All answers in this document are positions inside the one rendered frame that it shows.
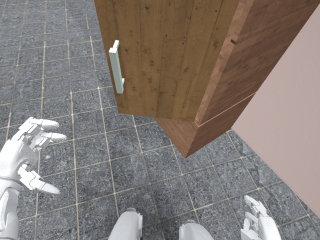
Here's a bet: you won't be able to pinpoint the robot right hand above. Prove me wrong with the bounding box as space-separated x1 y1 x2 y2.
240 195 282 240

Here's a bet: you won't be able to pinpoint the right robot shin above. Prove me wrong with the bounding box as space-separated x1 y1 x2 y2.
186 220 196 224

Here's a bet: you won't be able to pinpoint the cupboard door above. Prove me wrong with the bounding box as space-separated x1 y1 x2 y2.
94 0 240 122

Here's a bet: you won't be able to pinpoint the left robot forearm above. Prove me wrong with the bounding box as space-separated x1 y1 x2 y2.
0 178 23 240

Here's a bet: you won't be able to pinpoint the left robot thigh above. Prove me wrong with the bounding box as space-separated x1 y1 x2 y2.
108 211 143 240

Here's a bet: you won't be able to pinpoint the robot left hand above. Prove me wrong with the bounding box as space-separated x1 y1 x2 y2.
0 117 67 196

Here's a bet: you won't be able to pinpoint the handle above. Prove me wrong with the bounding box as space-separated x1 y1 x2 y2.
109 40 125 94

